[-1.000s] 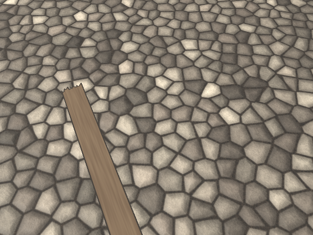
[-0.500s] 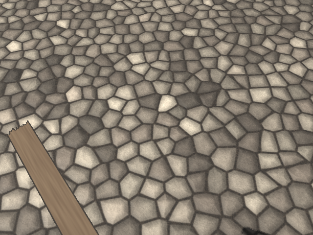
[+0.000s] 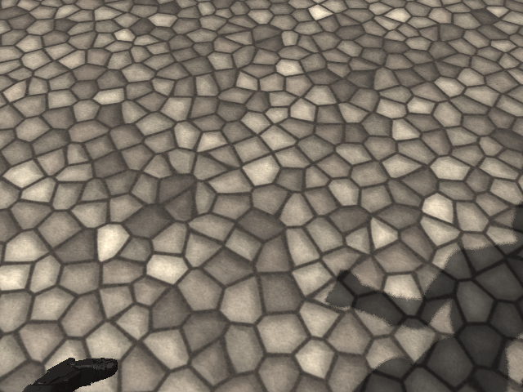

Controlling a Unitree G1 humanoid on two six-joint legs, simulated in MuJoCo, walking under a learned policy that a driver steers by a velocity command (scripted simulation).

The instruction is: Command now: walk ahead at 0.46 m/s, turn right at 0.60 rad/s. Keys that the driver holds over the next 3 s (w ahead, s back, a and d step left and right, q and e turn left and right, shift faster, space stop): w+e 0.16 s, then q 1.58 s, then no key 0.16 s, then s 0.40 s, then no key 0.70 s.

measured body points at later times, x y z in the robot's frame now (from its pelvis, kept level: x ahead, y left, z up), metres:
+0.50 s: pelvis +0.26 -0.04 +0.00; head +0.29 -0.04 +0.45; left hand +0.38 +0.24 -0.12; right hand +0.42 -0.30 -0.09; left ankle +0.41 +0.04 -0.73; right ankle +0.13 -0.12 -0.72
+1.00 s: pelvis +0.35 -0.09 +0.01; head +0.38 -0.10 +0.46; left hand +0.41 +0.22 -0.08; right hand +0.57 -0.33 -0.09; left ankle +0.37 +0.03 -0.69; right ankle +0.40 -0.20 -0.73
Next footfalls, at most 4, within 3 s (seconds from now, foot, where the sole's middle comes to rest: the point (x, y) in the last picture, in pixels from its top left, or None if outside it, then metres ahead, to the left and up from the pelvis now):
0.04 right None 0.16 -0.12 -0.76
0.50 left None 0.45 0.04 -0.76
0.92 right None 0.44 -0.19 -0.76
1.34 left None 0.34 0.05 -0.76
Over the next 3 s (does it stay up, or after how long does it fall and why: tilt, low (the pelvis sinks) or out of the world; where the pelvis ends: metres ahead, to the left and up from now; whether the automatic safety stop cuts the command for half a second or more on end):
stays up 0.28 -0.15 0.01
